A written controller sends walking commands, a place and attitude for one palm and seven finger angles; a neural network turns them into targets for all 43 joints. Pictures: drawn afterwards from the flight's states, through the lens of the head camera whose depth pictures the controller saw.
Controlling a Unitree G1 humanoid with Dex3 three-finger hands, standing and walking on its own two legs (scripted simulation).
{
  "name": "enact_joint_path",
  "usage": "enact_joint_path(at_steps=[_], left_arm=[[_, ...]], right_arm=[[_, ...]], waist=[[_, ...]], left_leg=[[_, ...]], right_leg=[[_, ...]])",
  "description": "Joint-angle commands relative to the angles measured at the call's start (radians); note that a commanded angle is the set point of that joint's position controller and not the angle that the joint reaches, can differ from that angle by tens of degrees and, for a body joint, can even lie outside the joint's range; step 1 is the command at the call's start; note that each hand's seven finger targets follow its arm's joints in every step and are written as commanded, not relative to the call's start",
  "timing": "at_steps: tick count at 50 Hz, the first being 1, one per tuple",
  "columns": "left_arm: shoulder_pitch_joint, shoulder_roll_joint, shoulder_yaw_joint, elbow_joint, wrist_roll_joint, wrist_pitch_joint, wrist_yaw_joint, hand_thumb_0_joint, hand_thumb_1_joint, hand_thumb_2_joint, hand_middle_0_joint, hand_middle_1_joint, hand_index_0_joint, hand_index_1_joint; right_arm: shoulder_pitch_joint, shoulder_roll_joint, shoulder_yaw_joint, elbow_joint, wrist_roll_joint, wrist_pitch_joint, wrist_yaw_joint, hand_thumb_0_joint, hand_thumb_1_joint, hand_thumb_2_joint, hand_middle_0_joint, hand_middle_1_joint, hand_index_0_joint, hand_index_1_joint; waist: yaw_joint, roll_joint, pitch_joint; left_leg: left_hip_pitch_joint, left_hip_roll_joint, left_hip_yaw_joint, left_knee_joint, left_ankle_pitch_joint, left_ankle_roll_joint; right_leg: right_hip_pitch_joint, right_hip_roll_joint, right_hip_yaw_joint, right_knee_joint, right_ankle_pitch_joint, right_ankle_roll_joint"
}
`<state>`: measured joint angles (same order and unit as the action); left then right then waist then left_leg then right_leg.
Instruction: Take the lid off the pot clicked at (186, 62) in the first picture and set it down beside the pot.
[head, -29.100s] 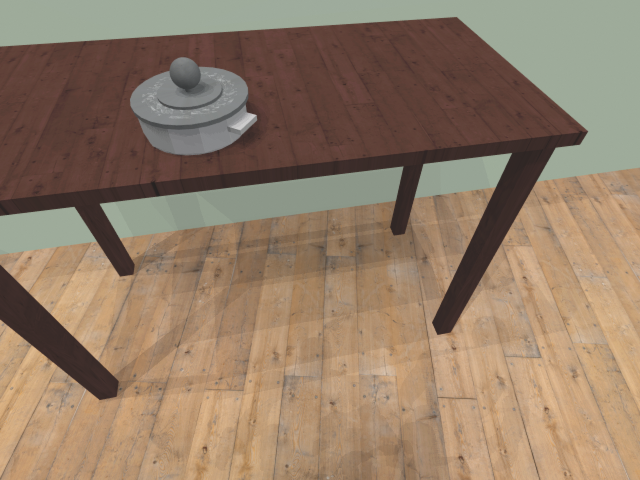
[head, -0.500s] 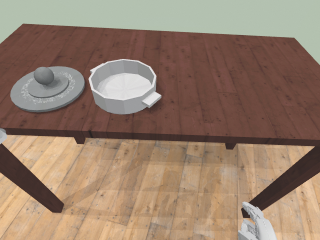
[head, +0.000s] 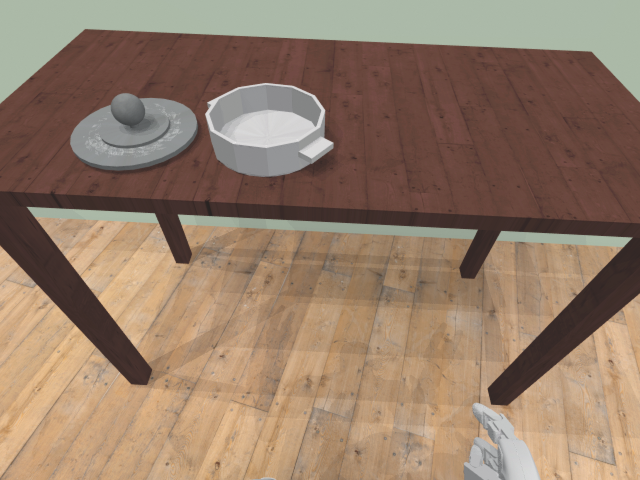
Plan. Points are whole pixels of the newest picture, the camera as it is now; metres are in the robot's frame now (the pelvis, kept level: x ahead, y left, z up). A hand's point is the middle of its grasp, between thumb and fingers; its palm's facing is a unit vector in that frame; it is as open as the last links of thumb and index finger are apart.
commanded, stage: step back with the hand held close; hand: left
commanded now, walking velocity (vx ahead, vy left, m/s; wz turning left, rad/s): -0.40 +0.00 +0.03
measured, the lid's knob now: (128, 109) +0.61 +0.35 +0.14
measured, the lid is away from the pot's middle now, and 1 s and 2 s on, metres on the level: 0.22 0.22 0.22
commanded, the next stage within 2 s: stop stepping back and stand still in 0.20 s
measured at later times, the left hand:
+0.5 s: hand out of the picture +0.03 +0.22 +0.30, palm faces +0.46 -0.81 -0.35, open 7.4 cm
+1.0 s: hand out of the picture -0.05 +0.27 +0.32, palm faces +0.57 -0.79 -0.22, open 7.4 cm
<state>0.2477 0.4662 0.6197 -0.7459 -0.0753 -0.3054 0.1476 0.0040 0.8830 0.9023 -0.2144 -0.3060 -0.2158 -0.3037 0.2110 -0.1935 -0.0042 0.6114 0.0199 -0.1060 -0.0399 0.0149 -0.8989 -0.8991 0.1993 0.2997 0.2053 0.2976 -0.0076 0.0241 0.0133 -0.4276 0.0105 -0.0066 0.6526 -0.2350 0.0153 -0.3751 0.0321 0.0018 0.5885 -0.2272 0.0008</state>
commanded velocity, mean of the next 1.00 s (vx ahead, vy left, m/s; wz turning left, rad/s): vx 0.06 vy -0.01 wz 0.00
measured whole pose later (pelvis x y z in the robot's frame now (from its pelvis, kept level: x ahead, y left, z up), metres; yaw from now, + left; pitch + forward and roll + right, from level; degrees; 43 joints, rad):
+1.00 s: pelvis -0.24 +0.04 +0.00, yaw -1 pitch +0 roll +0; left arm 0.17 0.46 0.56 -0.70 -0.07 -0.25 0.16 0.00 0.88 0.90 -0.21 -0.31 -0.22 -0.30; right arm 0.25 -0.22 -0.01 0.63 0.03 -0.10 -0.10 0.02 -0.90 -0.90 0.20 0.30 0.20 0.30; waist 0.00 -0.04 -0.05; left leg -0.30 0.06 0.03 0.61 -0.34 0.02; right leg -0.36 -0.01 -0.04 0.73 -0.43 -0.03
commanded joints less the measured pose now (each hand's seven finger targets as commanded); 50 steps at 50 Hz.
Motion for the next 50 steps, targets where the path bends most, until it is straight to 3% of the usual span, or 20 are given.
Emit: enact_joint_path(at_steps=[1, 4, 8, 12, 14, 15, 16, 17, 21, 23, 28, 31, 34, 36, 38, 39, 41, 46, 48, 50], left_arm=[[0.009, 0.235, 0.085, -0.118, 0.0, -0.015, -0.003, 0.0, 0.9, 0.9, -0.2, -0.3, -0.2, -0.3], [0.06, 0.221, 0.083, -0.172, -0.006, -0.007, 0.002, 0.0, 0.9, 0.9, -0.2, -0.3, -0.2, -0.3], [0.017, 0.237, 0.124, -0.272, -0.022, -0.059, 0.019, 0.0, 0.9, 0.9, -0.2, -0.3, -0.2, -0.3], [-0.006, 0.205, 0.113, -0.199, -0.037, -0.037, 0.037, 0.0, 0.9, 0.9, -0.2, -0.3, -0.2, -0.3], [-0.063, 0.188, 0.089, -0.171, -0.033, -0.022, 0.032, 0.0, 0.9, 0.9, -0.2, -0.3, -0.2, -0.3], [0.19, -0.174, -0.471, 0.76, 0.006, 0.2, -0.108, 0.0, 0.9, 0.9, -0.2, -0.3, -0.2, -0.3], [-0.311, 0.217, 0.005, -0.45, -0.03, 0.083, -0.027, 0.0, 0.9, 0.9, -0.2, -0.3, -0.2, -0.3], [-0.174, 0.362, 0.154, -0.31, -0.019, 0.01, -0.003, 0.0, 0.9, 0.9, -0.2, -0.3, -0.2, -0.3], [-0.088, 0.292, 0.1, -0.324, 0.0, -0.003, 0.003, 0.0, 0.9, 0.9, -0.2, -0.3, -0.2, -0.3], [-0.028, 0.249, 0.1, -0.274, 0.003, 0.027, 0.012, 0.0, 0.9, 0.9, -0.2, -0.3, -0.2, -0.3], [-0.276, 0.182, 0.02, -0.029, 0.003, 0.05, 0.027, 0.0, 0.9, 0.9, -0.2, -0.3, -0.2, -0.3], [-0.234, 0.208, 0.023, 0.058, -0.003, 0.077, 0.021, 0.0, 0.9, 0.9, -0.2, -0.3, -0.2, -0.3], [-0.045, 0.192, 0.0, -0.026, -0.009, 0.104, -0.007, 0.0, 0.9, 0.9, -0.2, -0.3, -0.2, -0.3], [0.009, 0.221, -0.002, -0.171, 0.013, 0.091, -0.041, 0.0, 0.9, 0.9, -0.2, -0.3, -0.2, -0.3], [-0.078, 0.338, 0.101, -0.219, 0.005, 0.058, -0.05, 0.0, 0.9, 0.9, -0.2, -0.3, -0.2, -0.3], [-0.113, 0.274, 0.065, -0.147, 0.007, 0.056, -0.04, 0.0, 0.9, 0.9, -0.2, -0.3, -0.2, -0.3], [-0.172, 0.27, 0.07, -0.16, 0.007, 0.052, -0.03, 0.0, 0.9, 0.9, -0.2, -0.3, -0.2, -0.3], [-0.224, 0.185, -0.013, -0.025, 0.007, 0.041, 0.022, 0.0, 0.9, 0.9, -0.2, -0.3, -0.2, -0.3], [-0.268, 0.17, -0.032, -0.072, 0.002, 0.036, 0.027, 0.0, 0.9, 0.9, -0.2, -0.3, -0.2, -0.3], [-0.294, 0.217, -0.001, -0.096, -0.008, 0.045, 0.023, 0.0, 0.9, 0.9, -0.2, -0.3, -0.2, -0.3]], right_arm=[[-0.069, -0.118, -0.081, -0.144, 0.019, -0.022, 0.009, 0.0, -0.9, -0.9, 0.2, 0.3, 0.2, 0.3], [-0.087, -0.099, -0.048, -0.168, 0.013, -0.007, 0.011, 0.0, -0.9, -0.9, 0.2, 0.3, 0.2, 0.3], [-0.079, -0.121, -0.061, -0.159, -0.003, -0.061, -0.006, 0.0, -0.9, -0.9, 0.2, 0.3, 0.2, 0.3], [-0.023, -0.11, -0.085, -0.097, -0.015, -0.115, 0.013, 0.0, -0.9, -0.9, 0.2, 0.3, 0.2, 0.3], [-0.055, -0.108, -0.084, -0.093, -0.01, -0.115, 0.022, 0.0, -0.9, -0.9, 0.2, 0.3, 0.2, 0.3], [0.042, -0.321, -0.144, 0.152, -0.051, -0.094, 0.005, 0.0, -0.9, -0.9, 0.2, 0.3, 0.2, 0.3], [-0.142, -0.049, -0.078, -0.175, 0.041, -0.066, 0.042, 0.0, -0.9, -0.9, 0.2, 0.3, 0.2, 0.3], [-0.101, -0.15, -0.073, -0.185, 0.004, -0.084, -0.002, 0.0, -0.9, -0.9, 0.2, 0.3, 0.2, 0.3], [-0.08, -0.098, -0.028, -0.174, -0.011, -0.043, 0.007, 0.0, -0.9, -0.9, 0.2, 0.3, 0.2, 0.3], [-0.087, -0.099, -0.044, -0.152, 0.0, -0.022, -0.001, 0.0, -0.9, -0.9, 0.2, 0.3, 0.2, 0.3], [-0.073, -0.124, -0.025, -0.146, 0.012, -0.041, -0.03, 0.0, -0.9, -0.9, 0.2, 0.3, 0.2, 0.3], [-0.078, -0.111, -0.038, -0.155, 0.024, -0.048, -0.009, 0.0, -0.9, -0.9, 0.2, 0.3, 0.2, 0.3], [-0.117, -0.114, -0.03, -0.181, 0.0, -0.024, -0.01, 0.0, -0.9, -0.9, 0.2, 0.3, 0.2, 0.3], [-0.066, -0.115, -0.038, -0.169, -0.002, 0.007, 0.003, 0.0, -0.9, -0.9, 0.2, 0.3, 0.2, 0.3], [-0.074, -0.134, -0.013, -0.153, -0.017, 0.0, 0.013, 0.0, -0.9, -0.9, 0.2, 0.3, 0.2, 0.3], [-0.09, -0.098, -0.021, -0.165, -0.003, -0.016, 0.009, 0.0, -0.9, -0.9, 0.2, 0.3, 0.2, 0.3], [-0.126, -0.134, -0.053, -0.155, 0.001, -0.004, -0.014, 0.0, -0.9, -0.9, 0.2, 0.3, 0.2, 0.3], [-0.067, -0.102, -0.015, -0.116, 0.005, -0.051, -0.066, 0.0, -0.9, -0.9, 0.2, 0.3, 0.2, 0.3], [-0.054, -0.141, -0.029, -0.148, 0.02, -0.069, -0.062, 0.0, -0.9, -0.9, 0.2, 0.3, 0.2, 0.3], [-0.026, -0.108, -0.035, -0.135, 0.018, -0.086, -0.044, 0.0, -0.9, -0.9, 0.2, 0.3, 0.2, 0.3]], waist=[[-0.004, -0.177, -0.211], [-0.004, -0.152, -0.145], [-0.022, 0.337, -0.172], [-0.021, 0.155, -0.193], [-0.018, 0.225, -0.201], [-0.109, 0.221, -0.184], [0.003, 0.128, -0.267], [-0.001, 0.047, -0.173], [-0.013, -0.1, -0.186], [-0.031, -0.209, -0.143], [-0.039, 0.394, 0.011], [-0.004, 0.185, -0.048], [0.024, 0.194, -0.144], [0.016, -0.171, -0.164], [-0.025, -0.113, -0.149], [-0.031, -0.193, -0.138], [-0.019, -0.167, 0.042], [-0.027, 0.045, -0.047], [-0.021, 0.33, -0.044], [-0.055, 0.248, -0.031]], left_leg=[[0.105, 0.001, -0.045, 0.262, -0.189, -0.001], [0.12, 0.054, -0.071, 0.093, -0.195, 0.015], [-0.084, 0.312, -0.28, -0.411, -0.033, 0.118], [0.19, 0.293, -0.233, -0.261, 0.471, 0.152], [0.189, 0.262, -0.195, -0.274, 0.381, 0.113], [0.165, 0.217, -0.247, 0.045, 0.707, 0.07], [0.294, 0.226, -0.144, -0.262, 0.154, 0.051], [0.004, 0.2, -0.193, -0.286, -0.255, 0.058], [0.134, -0.009, 0.005, 0.274, -0.169, -0.027], [0.276, 0.026, -0.05, 0.275, -0.177, -0.003], [-0.167, 0.257, -0.471, -0.64, -0.817, 0.048], [-0.069, 0.206, -0.332, -0.511, -0.614, 0.08], [-0.179, 0.137, -0.163, -0.391, -0.52, 0.009], [-0.14, -0.057, 0.112, 0.309, -0.227, -0.003], [-0.182, -0.022, 0.013, 0.726, -0.148, -0.008], [-0.201, 0.029, -0.017, 0.65, -0.197, -0.004], [-0.173, 0.082, -0.054, 0.506, -0.147, 0.0], [0.272, 0.036, 0.079, -0.237, -0.235, 0.04], [0.377, 0.273, -0.3, -0.369, -0.356, 0.142], [0.269, 0.374, -0.521, -0.456, -0.443, 0.232]], right_leg=[[0.043, -0.349, 0.266, -0.304, 0.299, -0.132], [-0.035, -0.303, 0.192, -0.256, 0.191, -0.12], [0.039, 0.015, 0.027, 0.371, -0.217, 0.004], [-0.156, 0.017, 0.073, 0.467, -0.317, 0.007], [-0.062, 0.008, 0.038, 0.282, -0.297, 0.005], [-0.186, -0.073, 0.122, 0.215, -0.083, 0.038], [-0.007, -0.004, 0.054, 0.071, -0.2, 0.031], [0.13, 0.013, -0.022, -0.008, -0.278, 0.004], [-0.085, -0.357, 0.328, -0.41, -0.316, -0.154], [-0.245, -0.302, 0.245, -0.363, -0.415, -0.131], [-0.021, 0.083, -0.044, 0.521, -0.309, 0.001], [0.019, 0.042, -0.084, 0.381, -0.313, -0.028], [0.414, 0.049, -0.137, -0.025, -0.314, -0.062], [0.307, -0.201, 0.112, -0.329, -0.16, -0.118], [0.046, -0.309, 0.17, -0.316, -0.018, -0.167], [-0.012, -0.373, 0.328, -0.41, -0.518, -0.185], [-0.151, -0.366, 0.432, -0.49, -0.671, -0.201], [-0.068, -0.193, 0.138, -0.17, -0.414, -0.124], [-0.231, 0.002, -0.066, 0.221, -0.292, -0.02], [-0.304, -0.013, 0.028, 0.488, -0.299, -0.004]])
